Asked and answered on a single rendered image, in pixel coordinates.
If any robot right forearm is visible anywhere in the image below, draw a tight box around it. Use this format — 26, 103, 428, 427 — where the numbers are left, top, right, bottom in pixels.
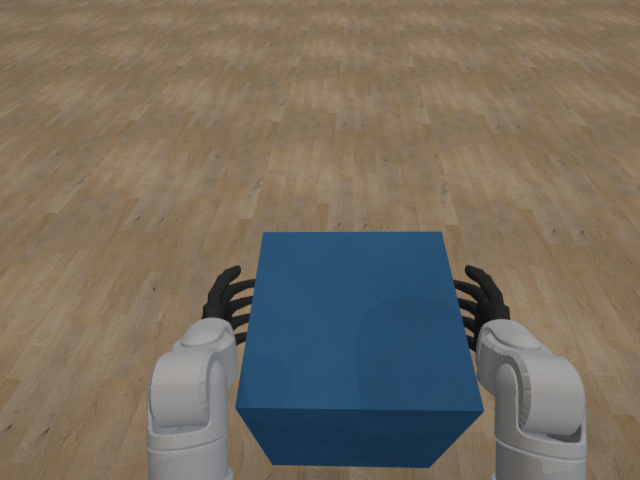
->
476, 319, 587, 480

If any left robot hand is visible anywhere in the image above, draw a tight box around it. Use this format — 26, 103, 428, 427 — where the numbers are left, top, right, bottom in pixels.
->
202, 265, 256, 346

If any carton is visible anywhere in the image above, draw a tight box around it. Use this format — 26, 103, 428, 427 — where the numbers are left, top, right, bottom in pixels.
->
235, 232, 484, 468

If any robot left forearm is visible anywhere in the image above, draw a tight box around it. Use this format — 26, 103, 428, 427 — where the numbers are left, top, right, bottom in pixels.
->
147, 318, 239, 480

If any right robot hand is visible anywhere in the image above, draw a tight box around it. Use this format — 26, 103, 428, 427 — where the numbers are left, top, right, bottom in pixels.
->
453, 265, 510, 354

